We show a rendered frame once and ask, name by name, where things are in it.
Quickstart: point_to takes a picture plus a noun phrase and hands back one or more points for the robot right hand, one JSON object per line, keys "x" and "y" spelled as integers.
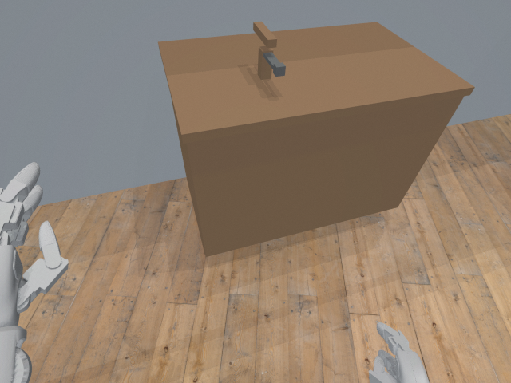
{"x": 406, "y": 367}

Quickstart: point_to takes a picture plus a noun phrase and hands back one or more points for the tap lever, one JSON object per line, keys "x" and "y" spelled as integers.
{"x": 278, "y": 68}

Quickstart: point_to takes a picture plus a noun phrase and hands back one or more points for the counter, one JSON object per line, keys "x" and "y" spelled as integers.
{"x": 342, "y": 135}

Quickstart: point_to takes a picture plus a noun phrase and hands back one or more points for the robot left forearm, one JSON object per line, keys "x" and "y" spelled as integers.
{"x": 15, "y": 364}

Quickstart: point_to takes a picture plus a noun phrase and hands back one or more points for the robot left hand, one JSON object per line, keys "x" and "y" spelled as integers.
{"x": 17, "y": 203}

